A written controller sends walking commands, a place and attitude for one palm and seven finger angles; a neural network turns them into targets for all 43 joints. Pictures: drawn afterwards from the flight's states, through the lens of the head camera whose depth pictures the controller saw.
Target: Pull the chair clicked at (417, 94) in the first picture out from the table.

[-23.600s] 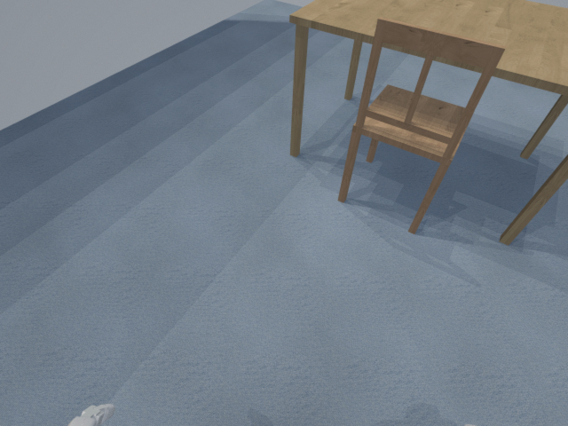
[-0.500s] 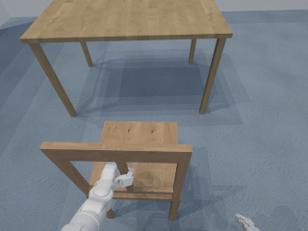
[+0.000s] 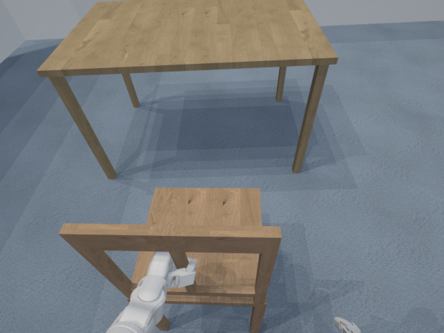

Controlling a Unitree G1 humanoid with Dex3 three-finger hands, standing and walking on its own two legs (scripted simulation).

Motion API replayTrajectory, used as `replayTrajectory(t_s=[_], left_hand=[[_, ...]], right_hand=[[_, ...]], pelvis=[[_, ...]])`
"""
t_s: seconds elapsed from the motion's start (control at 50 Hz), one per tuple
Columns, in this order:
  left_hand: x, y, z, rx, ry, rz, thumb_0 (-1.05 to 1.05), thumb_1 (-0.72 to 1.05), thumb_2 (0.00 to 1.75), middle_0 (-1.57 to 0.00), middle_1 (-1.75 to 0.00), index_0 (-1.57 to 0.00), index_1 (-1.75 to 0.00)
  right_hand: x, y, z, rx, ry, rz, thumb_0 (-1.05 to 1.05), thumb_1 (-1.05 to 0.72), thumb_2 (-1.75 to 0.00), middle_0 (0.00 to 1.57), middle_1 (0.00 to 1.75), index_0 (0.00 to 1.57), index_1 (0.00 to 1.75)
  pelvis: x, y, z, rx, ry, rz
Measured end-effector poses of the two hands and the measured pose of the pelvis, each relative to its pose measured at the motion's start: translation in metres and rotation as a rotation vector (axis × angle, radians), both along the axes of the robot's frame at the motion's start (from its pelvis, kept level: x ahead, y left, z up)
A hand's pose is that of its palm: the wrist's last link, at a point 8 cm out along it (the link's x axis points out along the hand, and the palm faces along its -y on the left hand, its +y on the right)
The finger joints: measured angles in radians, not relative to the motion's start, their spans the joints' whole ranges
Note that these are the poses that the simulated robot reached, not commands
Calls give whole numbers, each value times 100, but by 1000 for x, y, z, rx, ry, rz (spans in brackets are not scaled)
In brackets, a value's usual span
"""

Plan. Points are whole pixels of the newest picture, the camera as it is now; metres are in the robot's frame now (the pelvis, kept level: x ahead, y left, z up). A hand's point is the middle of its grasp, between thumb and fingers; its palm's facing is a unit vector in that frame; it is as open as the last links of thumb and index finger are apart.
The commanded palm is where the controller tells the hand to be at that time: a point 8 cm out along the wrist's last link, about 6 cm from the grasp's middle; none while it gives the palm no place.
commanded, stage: stop walking, hand still on the chair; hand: left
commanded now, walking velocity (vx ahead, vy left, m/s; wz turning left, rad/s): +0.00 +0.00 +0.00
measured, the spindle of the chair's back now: (185, 270) +0.27 +0.11 -0.12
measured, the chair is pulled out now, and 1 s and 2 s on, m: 0.64 0.64 0.64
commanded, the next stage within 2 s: open the thumb and straighten the fingers in 0.02 s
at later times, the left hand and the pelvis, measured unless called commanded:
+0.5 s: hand (182, 265) +0.27 +0.10 -0.08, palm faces -0.11 -0.98 -0.16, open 11.8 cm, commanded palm +0.25 +0.15 -0.05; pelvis +0.00 -0.01 -0.02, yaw +2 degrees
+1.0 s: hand (173, 272) +0.25 +0.12 -0.08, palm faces -0.10 -0.99 -0.13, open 17.4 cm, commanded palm +0.23 +0.19 -0.06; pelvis +0.02 +0.00 -0.04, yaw +3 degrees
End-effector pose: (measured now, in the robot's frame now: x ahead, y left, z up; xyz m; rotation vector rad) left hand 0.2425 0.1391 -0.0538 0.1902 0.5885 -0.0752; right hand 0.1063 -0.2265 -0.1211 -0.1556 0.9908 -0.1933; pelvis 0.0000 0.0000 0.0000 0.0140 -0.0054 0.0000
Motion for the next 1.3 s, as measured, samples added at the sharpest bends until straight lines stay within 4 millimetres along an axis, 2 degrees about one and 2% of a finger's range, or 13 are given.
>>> replayTrajectory(t_s=[0.14, 0.26, 0.34, 0.44, 0.52, 0.62, 0.7, 0.8, 0.9, 0.98, 1.06, 1.18, 1.3], left_hand=[[0, 0, 0, 0, 1, 9, 5, 66, 86, -27, -125, -50, -144], [5, 4, -1, -52, -39, 13, 4, 58, 79, -34, -133, -50, -144], [7, 8, 1, -34, -62, -12, 3, 36, 66, -40, -137, -49, -144], [12, 14, 0, -11, -34, -4, 1, -5, 45, -42, -133, -47, -138], [14, 19, -3, -3, -9, 15, 0, -29, 32, -39, -120, -42, -122], [11, 12, -1, -25, -15, 6, 0, -44, 25, -30, -93, -32, -93], [9, 12, -6, -26, -5, 9, -1, -50, 22, -22, -67, -23, -67], [10, 31, -9, 9, 6, 43, -1, -53, 21, -12, -34, -12, -34], [5, 38, -3, -1, -8, 43, -1, -53, 20, -5, -14, -5, -14], [2, 35, -8, -25, 11, 24, -1, -54, 20, -2, -6, -2, -6], [-8, 45, -12, -25, 26, 44, -1, -54, 20, -1, -3, -1, -3], [-36, 58, -5, 0, 20, 59, -1, -54, 20, 0, -1, 0, -1], [-64, 47, -9, -33, 48, 35, -1, -54, 20, 0, 0, 0, 0]], right_hand=[[14, -6, 6, -15, -27, 15, 1, -90, -89, 20, 30, 20, 30], [18, -24, 15, -15, -81, 12, 1, -90, -89, 20, 30, 20, 30], [19, -37, 16, -34, -107, 20, 1, -90, -89, 20, 30, 20, 30], [22, -41, 7, -36, -115, 19, 1, -90, -89, 20, 30, 20, 30], [27, -35, -1, -22, -123, 24, 1, -90, -89, 20, 30, 20, 30], [37, -23, -7, 3, -145, 40, 1, -90, -89, 20, 30, 20, 30], [48, -17, -9, 7, -159, 64, 1, -90, -89, 20, 30, 20, 30], [60, -16, -8, -4, -179, 79, 1, -90, -89, 20, 30, 20, 30], [70, -18, -6, -24, -212, 87, 1, -90, -89, 20, 30, 20, 30], [76, -20, -4, -47, -229, 94, 1, -90, -89, 20, 30, 20, 30], [77, -21, 0, -62, -242, 89, 1, -90, -89, 20, 30, 20, 30], [79, -16, 4, -61, -278, 83, 1, -90, -89, 20, 30, 20, 30], [83, -3, 3, -55, -314, 103, 1, -90, -89, 20, 30, 20, 30]], pelvis=[[0, -3, 0, 1, -2, 5], [-3, -10, -7, 2, 51, 23], [-3, -10, -13, -2, 84, 25], [-1, -7, -20, -1, 116, 27], [4, -6, -24, 0, 138, 29], [12, -5, -28, -1, 158, 36], [17, -6, -32, -1, 169, 40], [20, -8, -36, -5, 180, 45], [24, -5, -38, -15, 189, 57], [25, -3, -41, -18, 195, 62], [25, -3, -42, -17, 199, 57], [26, 2, -44, -26, 199, 62], [21, 7, -49, -31, 198, 70]])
